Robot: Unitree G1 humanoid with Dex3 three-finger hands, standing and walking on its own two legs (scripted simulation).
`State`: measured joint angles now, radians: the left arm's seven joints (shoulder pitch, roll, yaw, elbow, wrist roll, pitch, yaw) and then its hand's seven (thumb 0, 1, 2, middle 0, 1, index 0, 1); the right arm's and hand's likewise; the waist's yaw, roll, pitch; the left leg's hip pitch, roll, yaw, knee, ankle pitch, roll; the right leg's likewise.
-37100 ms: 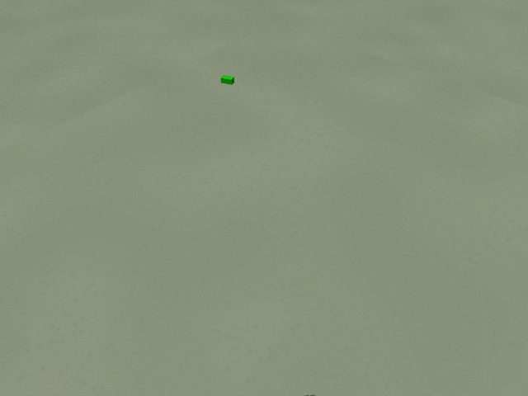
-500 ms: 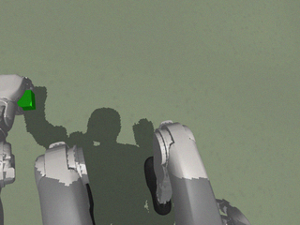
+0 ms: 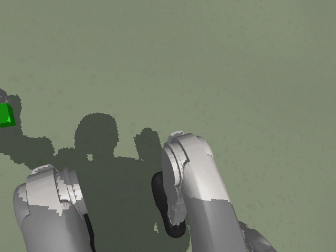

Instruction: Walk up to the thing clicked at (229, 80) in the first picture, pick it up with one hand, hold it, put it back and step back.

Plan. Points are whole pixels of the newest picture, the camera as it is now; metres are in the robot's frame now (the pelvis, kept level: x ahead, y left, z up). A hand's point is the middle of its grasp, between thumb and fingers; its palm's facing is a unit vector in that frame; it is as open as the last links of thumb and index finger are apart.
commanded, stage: rest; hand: left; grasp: from above
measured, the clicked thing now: out of the picture +0.45 +0.31 -0.24
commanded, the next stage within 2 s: open in 1.04 s
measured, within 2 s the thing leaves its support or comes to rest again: neither
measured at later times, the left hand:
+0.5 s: hand out of the picture +0.44 +0.29 -0.23, palm faces -0.45 -0.12 -0.89, open 7.6 cm
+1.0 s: hand out of the picture +0.44 +0.29 -0.24, palm faces -0.45 -0.10 -0.89, open 7.6 cm
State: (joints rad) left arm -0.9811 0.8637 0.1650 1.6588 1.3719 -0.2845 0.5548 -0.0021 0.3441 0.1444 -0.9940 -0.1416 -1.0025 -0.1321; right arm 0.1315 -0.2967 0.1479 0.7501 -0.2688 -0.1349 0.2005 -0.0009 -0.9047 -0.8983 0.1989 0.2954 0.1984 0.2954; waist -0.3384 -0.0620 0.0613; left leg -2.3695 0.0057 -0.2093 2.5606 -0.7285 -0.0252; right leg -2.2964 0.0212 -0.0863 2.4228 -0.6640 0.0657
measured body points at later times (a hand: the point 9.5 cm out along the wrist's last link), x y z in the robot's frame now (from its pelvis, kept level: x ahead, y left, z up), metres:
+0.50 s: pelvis +0.00 +0.01 +0.00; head +0.25 +0.12 +0.35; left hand +0.46 +0.30 -0.18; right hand +0.04 -0.25 -0.07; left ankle +0.06 +0.13 -0.26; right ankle +0.11 -0.13 -0.26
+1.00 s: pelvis +0.00 +0.01 +0.00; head +0.26 +0.12 +0.34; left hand +0.46 +0.29 -0.19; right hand +0.04 -0.25 -0.06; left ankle +0.06 +0.13 -0.26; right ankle +0.11 -0.13 -0.26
